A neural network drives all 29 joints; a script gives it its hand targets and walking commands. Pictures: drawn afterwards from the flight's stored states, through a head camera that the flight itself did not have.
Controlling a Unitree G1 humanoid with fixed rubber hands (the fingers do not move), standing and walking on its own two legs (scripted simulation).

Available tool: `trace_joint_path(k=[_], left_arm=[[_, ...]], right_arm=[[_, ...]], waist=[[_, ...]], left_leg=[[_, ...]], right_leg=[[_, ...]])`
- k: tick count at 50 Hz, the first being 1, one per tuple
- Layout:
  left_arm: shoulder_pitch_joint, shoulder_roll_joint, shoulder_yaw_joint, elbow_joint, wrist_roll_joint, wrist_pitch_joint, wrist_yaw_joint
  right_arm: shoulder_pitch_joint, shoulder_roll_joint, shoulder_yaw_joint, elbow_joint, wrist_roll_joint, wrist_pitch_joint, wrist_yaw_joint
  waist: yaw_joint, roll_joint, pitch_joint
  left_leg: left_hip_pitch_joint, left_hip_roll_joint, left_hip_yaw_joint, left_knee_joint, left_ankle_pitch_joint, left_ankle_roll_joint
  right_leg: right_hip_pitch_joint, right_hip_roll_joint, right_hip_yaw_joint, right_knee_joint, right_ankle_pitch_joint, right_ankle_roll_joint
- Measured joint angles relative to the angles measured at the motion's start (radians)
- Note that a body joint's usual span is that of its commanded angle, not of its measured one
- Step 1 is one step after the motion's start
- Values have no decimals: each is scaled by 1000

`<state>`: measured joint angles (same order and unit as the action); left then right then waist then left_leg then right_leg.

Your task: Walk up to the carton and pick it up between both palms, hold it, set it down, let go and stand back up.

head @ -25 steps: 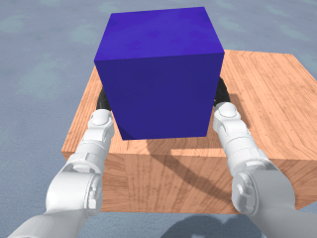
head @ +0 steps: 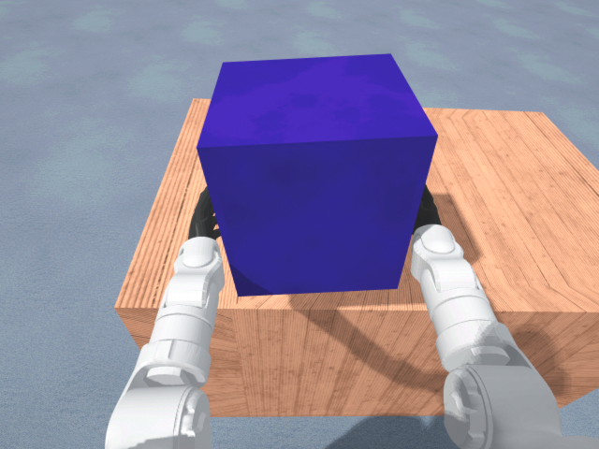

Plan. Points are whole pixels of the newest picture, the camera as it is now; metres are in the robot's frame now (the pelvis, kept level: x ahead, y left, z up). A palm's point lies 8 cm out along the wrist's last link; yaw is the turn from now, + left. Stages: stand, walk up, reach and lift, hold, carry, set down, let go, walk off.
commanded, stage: reach and lift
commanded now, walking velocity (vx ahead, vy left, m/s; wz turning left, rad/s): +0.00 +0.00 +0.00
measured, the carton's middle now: (312, 178) +0.42 +0.00 +0.16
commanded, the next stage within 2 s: hold in 1.30 s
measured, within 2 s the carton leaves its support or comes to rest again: neither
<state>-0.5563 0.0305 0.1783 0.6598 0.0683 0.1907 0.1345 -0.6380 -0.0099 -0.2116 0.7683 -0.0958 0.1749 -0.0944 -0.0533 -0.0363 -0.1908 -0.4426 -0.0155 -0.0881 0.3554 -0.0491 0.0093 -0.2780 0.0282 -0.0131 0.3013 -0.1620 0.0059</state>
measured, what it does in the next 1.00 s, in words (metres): stands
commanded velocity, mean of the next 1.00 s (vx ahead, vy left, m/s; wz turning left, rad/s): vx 0.00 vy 0.00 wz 0.00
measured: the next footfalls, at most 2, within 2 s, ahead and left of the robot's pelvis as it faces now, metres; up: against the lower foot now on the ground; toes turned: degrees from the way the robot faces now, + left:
none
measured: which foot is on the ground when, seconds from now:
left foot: down 0.00-1.00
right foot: down 0.00-1.00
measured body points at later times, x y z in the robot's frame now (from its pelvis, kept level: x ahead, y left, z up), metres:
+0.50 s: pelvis +0.02 -0.02 +0.00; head +0.01 +0.00 +0.45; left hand +0.39 +0.15 +0.11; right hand +0.39 -0.17 +0.12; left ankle +0.07 +0.10 -0.74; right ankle -0.02 -0.13 -0.74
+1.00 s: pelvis +0.02 -0.02 +0.01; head +0.02 +0.01 +0.45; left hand +0.39 +0.14 +0.13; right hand +0.38 -0.18 +0.13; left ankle +0.07 +0.10 -0.74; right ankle -0.02 -0.13 -0.74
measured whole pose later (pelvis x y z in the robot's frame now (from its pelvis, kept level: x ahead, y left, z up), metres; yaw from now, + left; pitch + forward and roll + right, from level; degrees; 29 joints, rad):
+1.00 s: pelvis +0.02 -0.02 +0.01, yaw +0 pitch +2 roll -1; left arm -0.39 0.02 0.18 0.09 0.14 0.53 0.04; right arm -0.44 -0.04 0.02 0.30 0.14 0.36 -0.23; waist -0.08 -0.06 -0.06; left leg -0.26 0.00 -0.08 0.29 -0.07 -0.01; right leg -0.09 0.04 -0.01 0.22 -0.16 -0.02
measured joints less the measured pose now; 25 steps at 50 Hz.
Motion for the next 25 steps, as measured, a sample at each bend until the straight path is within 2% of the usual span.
trace_joint_path(k=[8,14,25], left_arm=[[52,-9,-5,-159,2,86,-12],[94,-13,6,-280,11,138,-45],[146,-10,20,-426,50,235,-86]], right_arm=[[76,-14,85,-139,89,52,-34],[131,-17,146,-256,138,89,-75],[173,-9,196,-360,185,137,-114]], waist=[[9,0,45],[10,1,69],[-5,-5,115]], left_leg=[[59,9,9,-11,-14,-10],[112,12,9,-30,-19,-17],[181,15,-1,-48,-28,-26]], right_leg=[[48,6,8,5,-17,-12],[102,8,7,-16,-20,-20],[183,12,-4,-55,-20,-29]])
